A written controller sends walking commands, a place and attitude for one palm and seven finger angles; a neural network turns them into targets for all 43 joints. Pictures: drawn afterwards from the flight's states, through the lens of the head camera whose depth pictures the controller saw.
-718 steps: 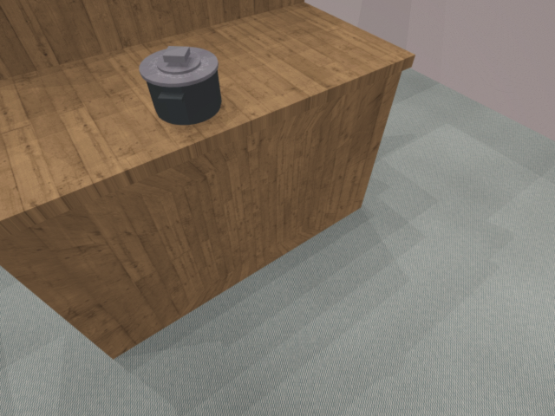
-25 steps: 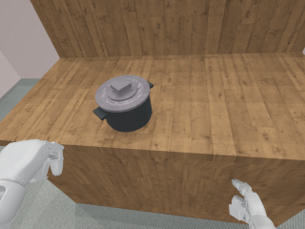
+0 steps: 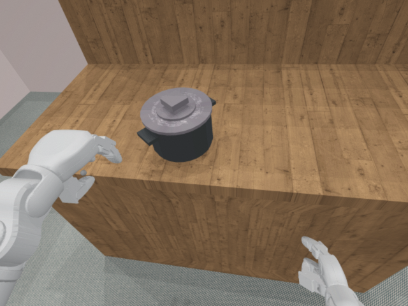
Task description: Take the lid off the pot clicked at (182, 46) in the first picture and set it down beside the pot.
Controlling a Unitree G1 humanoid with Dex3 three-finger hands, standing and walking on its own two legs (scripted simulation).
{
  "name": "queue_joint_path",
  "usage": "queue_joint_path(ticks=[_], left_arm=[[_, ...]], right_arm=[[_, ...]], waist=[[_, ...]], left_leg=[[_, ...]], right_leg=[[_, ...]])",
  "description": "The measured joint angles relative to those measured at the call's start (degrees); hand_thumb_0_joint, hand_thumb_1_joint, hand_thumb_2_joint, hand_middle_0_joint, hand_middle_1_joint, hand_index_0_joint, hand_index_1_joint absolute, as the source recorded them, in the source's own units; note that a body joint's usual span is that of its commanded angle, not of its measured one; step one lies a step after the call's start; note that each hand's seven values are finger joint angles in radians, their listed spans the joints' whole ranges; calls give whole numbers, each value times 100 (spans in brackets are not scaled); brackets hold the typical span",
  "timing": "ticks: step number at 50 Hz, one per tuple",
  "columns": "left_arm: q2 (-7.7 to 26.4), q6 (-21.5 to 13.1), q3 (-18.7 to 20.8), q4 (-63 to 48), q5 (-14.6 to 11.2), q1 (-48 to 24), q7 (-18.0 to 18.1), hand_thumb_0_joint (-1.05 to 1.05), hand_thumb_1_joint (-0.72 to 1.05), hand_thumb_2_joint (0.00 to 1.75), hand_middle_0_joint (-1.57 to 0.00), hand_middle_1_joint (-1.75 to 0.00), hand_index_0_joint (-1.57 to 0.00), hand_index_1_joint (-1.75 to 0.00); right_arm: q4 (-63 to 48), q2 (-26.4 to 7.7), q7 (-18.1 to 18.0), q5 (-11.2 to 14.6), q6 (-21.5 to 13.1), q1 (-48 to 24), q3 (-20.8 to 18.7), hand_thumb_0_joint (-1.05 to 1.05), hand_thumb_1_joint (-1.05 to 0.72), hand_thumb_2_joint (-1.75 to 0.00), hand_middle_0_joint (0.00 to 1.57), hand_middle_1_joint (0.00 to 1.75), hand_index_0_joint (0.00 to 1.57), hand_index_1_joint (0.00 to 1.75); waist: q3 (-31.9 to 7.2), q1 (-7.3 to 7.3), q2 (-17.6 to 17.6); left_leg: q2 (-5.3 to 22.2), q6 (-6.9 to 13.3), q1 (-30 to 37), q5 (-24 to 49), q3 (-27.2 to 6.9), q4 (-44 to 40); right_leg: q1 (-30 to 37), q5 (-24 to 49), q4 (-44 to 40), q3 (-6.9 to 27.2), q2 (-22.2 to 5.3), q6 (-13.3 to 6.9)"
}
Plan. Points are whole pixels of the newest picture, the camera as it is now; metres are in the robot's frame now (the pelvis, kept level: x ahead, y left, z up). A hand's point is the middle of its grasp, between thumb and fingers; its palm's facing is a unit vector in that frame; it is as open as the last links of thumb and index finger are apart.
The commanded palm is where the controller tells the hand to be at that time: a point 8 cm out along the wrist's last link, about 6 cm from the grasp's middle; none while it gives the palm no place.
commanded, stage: reach forward and open the fingers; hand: left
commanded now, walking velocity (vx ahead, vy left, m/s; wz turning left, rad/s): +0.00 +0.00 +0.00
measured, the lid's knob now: (174, 100) +0.52 +0.14 +0.13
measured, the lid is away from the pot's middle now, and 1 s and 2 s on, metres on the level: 0.00 0.00 0.00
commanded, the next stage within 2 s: move the open hand above the knob in 0.30 s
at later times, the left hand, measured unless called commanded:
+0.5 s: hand (91, 144) +0.31 +0.23 +0.19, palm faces -0.08 -0.01 -1.00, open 9.9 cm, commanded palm +0.29 +0.23 +0.26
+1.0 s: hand (120, 122) +0.37 +0.20 +0.19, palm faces -0.16 -0.02 -0.99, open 9.9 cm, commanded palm +0.35 +0.20 +0.26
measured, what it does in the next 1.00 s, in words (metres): stands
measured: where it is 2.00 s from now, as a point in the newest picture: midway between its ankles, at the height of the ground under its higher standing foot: outside the picture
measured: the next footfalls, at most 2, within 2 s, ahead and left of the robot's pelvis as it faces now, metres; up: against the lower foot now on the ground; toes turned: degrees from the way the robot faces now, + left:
none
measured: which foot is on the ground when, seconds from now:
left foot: down 0.00-1.00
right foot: down 0.00-1.00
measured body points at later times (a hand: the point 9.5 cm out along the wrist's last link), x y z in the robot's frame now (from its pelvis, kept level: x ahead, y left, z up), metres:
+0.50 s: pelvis -0.01 -0.01 +0.00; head +0.00 -0.05 +0.44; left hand +0.31 +0.23 +0.25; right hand +0.22 -0.22 -0.09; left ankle +0.09 +0.12 -0.74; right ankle +0.00 -0.15 -0.74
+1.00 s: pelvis +0.01 -0.01 +0.00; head +0.03 -0.06 +0.44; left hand +0.38 +0.20 +0.24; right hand +0.22 -0.24 -0.10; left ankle +0.09 +0.12 -0.74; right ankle +0.00 -0.15 -0.74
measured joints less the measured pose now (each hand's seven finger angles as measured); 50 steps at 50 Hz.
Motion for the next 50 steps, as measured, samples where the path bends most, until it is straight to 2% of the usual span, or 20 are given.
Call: queue_joint_path(ticks=[6,13,27,37,50], left_arm=[[8,94,-135,301,53,-461,-61,0,-23,150,-91,-20,-91,-20],[32,126,-206,508,68,-833,-152,0,-31,154,-88,-11,-88,-11],[0,255,-414,1088,86,-1620,-422,0,-34,158,-88,-8,-88,-8],[-58,328,-610,1609,175,-2148,-598,0,-34,158,-88,-8,-88,-8],[-225,533,-752,1710,234,-2488,-803,0,-34,158,-88,-8,-88,-8]], right_arm=[[11,15,12,16,10,-22,28,1,-91,-90,20,29,20,30],[5,16,11,32,-15,-36,49,1,-91,-90,20,29,20,30],[21,-103,-3,98,-5,-6,19,1,-91,-90,20,29,20,30],[41,-122,6,100,55,33,7,1,-91,-90,20,29,20,30],[20,-173,103,123,177,103,-78,1,-91,-90,20,29,20,30]], waist=[[-3,-25,-8],[-41,-41,13],[-93,-75,46],[-98,-186,20],[-97,-251,-7]], left_leg=[[-20,13,-36,23,25,27],[-17,5,-78,23,32,67],[10,-45,-118,-26,-34,134],[27,-66,-134,-97,-22,160],[-9,-47,-123,-207,23,182]], right_leg=[[-79,-16,107,27,-22,3],[-150,-46,206,38,-19,-1],[-192,-131,317,-21,17,-43],[-229,-210,371,-8,31,-77],[-209,-295,357,27,-11,-59]])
